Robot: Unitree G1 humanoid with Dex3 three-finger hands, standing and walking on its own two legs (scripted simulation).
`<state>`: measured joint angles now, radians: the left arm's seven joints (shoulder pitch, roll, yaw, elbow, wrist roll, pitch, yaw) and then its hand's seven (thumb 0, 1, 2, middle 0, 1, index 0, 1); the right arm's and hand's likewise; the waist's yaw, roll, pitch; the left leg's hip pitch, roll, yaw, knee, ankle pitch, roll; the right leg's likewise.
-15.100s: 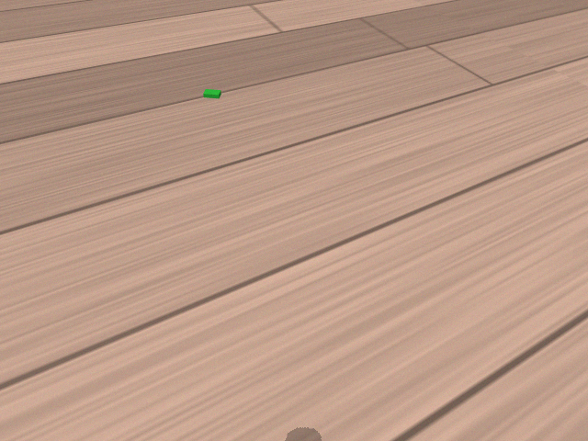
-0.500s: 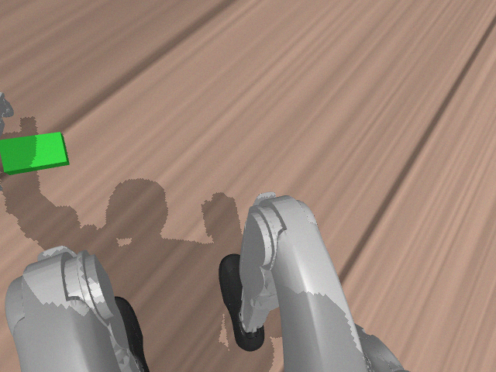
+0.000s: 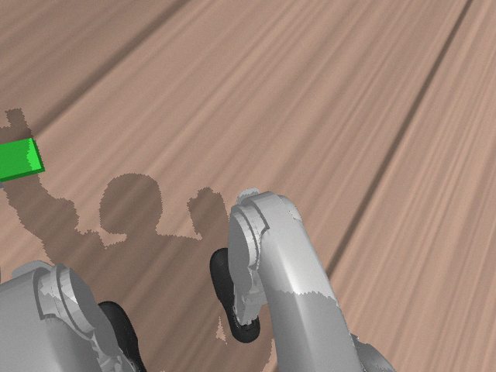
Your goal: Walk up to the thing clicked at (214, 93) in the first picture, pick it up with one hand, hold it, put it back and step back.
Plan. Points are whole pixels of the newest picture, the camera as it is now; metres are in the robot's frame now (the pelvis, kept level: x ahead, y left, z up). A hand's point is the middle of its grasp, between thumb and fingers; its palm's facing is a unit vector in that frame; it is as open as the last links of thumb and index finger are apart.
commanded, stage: approach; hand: left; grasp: from above
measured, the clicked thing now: (7, 162) +0.51 +0.26 -0.30
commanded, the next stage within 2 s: close in in 0.68 s
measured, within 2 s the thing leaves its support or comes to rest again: neither
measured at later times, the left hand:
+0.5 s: hand out of the picture +0.49 +0.26 -0.17, palm faces -0.45 -0.05 -0.89, open 13.6 cm
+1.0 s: hand out of the picture +0.49 +0.25 -0.19, palm faces -0.48 -0.07 -0.87, open 13.6 cm
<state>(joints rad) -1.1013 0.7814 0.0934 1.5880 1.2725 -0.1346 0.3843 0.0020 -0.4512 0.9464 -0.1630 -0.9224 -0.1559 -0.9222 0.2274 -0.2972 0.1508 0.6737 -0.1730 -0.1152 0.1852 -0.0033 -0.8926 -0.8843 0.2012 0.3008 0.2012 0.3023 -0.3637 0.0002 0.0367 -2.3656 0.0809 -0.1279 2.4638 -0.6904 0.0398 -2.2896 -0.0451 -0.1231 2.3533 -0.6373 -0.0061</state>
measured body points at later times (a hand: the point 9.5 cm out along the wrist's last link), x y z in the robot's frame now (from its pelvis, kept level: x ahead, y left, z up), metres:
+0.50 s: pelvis +0.00 +0.00 +0.00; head +0.25 +0.09 +0.37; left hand +0.51 +0.26 -0.12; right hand +0.04 -0.26 -0.08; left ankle +0.07 +0.12 -0.28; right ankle +0.11 -0.12 -0.28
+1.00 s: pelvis +0.00 +0.00 +0.00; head +0.25 +0.08 +0.36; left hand +0.51 +0.26 -0.14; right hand +0.02 -0.26 -0.08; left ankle +0.07 +0.12 -0.28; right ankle +0.11 -0.12 -0.28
